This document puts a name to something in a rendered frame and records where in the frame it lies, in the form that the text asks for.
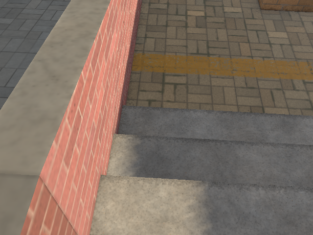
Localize stairs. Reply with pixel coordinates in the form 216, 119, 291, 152
89, 105, 313, 235

